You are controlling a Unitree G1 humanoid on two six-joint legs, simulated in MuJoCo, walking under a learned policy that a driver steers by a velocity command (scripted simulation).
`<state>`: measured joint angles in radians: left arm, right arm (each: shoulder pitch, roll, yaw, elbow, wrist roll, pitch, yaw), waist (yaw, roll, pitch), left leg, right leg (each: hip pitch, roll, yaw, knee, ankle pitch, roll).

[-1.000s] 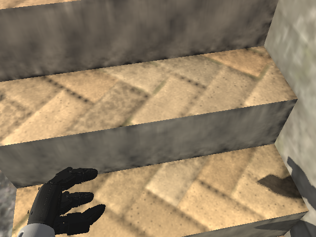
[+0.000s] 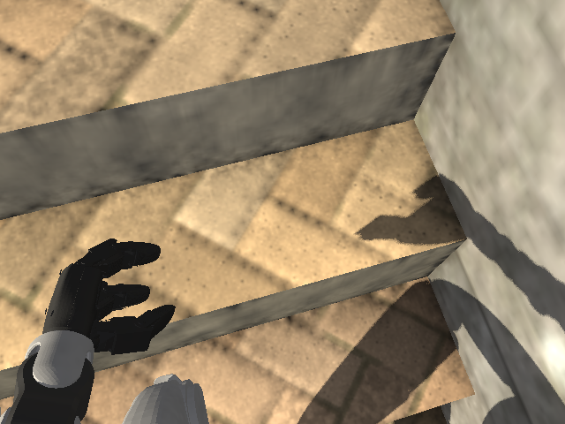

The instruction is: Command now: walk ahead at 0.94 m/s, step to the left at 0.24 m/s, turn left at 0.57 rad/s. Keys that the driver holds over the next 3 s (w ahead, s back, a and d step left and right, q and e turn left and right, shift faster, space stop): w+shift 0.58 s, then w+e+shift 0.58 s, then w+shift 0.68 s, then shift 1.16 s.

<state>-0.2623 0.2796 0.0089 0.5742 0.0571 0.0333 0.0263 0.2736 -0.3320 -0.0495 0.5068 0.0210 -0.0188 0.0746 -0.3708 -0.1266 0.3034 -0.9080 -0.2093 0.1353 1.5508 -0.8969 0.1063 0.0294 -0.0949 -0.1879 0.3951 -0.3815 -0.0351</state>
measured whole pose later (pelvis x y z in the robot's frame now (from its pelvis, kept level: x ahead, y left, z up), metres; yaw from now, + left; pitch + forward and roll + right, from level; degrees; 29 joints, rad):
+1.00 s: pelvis -0.26 +0.03 -0.11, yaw -1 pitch -4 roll +6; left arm 0.84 0.22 0.09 0.96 0.07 -0.02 0.03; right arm -0.46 -0.11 0.10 0.23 0.00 -0.14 0.03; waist 0.32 0.01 -0.09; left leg -0.67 0.11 0.37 1.02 -0.64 -0.04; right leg -0.28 -0.16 -0.12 1.19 -0.11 -0.04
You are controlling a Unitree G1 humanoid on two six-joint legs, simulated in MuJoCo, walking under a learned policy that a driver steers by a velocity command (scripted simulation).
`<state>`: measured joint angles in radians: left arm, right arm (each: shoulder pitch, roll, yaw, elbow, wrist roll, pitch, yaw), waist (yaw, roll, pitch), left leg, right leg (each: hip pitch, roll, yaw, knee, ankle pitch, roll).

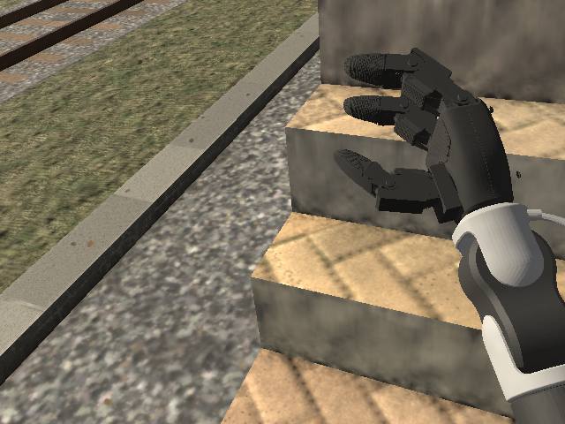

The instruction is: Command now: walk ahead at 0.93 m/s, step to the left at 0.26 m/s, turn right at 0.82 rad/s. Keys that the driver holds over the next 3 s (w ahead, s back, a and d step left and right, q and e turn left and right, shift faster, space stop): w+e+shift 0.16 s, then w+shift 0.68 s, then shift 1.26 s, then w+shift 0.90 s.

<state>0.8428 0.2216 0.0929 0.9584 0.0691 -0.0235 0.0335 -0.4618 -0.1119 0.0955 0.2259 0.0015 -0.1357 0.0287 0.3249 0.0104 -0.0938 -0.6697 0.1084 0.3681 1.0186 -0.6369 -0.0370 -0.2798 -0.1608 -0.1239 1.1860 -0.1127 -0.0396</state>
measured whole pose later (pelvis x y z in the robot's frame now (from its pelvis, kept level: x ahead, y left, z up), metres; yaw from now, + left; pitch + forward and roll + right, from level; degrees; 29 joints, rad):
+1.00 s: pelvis -0.34 +0.05 -0.44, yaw -12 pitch +5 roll +1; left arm 0.40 0.23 0.01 0.49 0.00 0.02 0.05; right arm -0.04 -0.22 -0.01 0.56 -0.02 -0.01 0.02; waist 0.10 0.09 -0.04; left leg -0.02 0.08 0.07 0.32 0.33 0.06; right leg -0.87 0.14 -0.04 1.63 -0.74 0.01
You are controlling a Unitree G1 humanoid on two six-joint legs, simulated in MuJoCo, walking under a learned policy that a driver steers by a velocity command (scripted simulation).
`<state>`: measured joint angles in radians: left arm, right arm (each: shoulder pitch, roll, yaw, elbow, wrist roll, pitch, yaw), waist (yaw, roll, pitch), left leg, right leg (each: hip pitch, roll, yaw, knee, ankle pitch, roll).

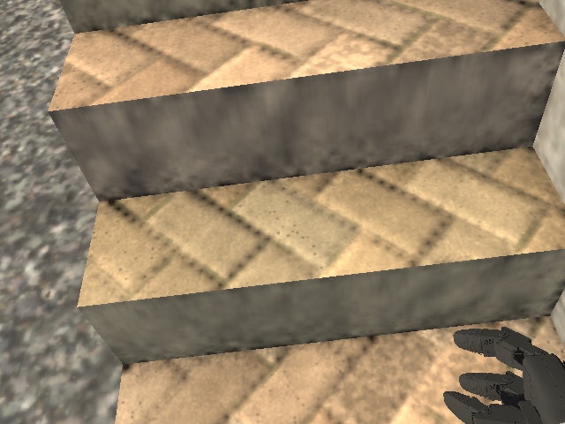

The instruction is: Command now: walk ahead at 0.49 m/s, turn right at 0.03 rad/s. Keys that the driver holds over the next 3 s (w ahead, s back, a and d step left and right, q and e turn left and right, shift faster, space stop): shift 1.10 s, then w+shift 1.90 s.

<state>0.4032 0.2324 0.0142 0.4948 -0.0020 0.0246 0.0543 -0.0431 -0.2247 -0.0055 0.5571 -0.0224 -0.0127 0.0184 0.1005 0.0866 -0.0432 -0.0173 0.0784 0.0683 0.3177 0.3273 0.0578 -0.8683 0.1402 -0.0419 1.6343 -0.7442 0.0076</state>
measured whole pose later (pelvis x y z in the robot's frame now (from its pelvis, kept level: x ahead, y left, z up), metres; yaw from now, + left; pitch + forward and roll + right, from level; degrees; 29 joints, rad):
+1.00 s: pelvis -0.57 -0.12 -0.53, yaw -2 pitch +0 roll +2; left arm 0.23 0.16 -0.09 0.64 0.04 0.09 0.09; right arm 0.23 -0.20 -0.02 0.64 0.00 0.10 -0.11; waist -0.02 0.00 0.03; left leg -0.93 -0.10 -0.13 2.07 -0.28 -0.16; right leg -0.17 -0.04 -0.10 0.44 -0.27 -0.06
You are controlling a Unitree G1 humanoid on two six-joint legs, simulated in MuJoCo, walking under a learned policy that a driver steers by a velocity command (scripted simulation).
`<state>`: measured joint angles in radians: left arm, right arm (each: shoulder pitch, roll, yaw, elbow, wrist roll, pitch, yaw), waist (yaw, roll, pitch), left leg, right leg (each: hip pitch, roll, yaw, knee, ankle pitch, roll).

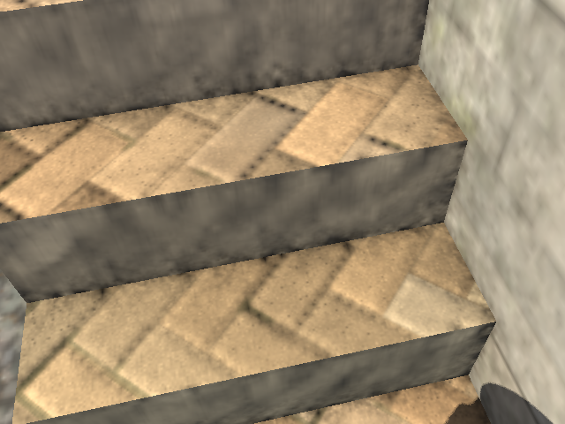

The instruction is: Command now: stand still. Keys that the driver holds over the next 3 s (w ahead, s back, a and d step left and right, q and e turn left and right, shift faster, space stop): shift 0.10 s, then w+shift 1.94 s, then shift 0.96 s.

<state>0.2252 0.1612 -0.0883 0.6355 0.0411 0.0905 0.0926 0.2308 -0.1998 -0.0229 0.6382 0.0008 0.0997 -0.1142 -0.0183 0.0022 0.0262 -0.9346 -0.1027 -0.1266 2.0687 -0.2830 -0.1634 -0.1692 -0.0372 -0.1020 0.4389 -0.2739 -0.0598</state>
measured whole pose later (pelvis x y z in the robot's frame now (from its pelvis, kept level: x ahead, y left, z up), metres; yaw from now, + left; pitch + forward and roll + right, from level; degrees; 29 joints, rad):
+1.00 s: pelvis +0.14 +0.02 +0.03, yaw +0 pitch +5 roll +4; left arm 0.50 0.12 -0.04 0.98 0.01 -0.02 0.06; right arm -0.11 -0.04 0.16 0.42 -0.01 -0.05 0.02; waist 0.02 -0.03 -0.04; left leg -0.99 0.00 0.12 1.52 -0.69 0.05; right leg -0.03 -0.15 -0.08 0.09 -0.04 -0.04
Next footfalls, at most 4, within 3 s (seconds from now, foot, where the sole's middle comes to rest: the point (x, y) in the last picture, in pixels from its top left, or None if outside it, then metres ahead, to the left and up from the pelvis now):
0.20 left None -0.06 0.12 -0.78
0.60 right None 0.09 -0.13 -0.78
1.00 left None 0.23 0.13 -0.57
1.56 right None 0.35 -0.09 -0.57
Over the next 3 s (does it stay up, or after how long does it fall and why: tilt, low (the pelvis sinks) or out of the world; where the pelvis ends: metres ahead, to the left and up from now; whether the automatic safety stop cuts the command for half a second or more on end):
stays up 0.30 0.19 0.21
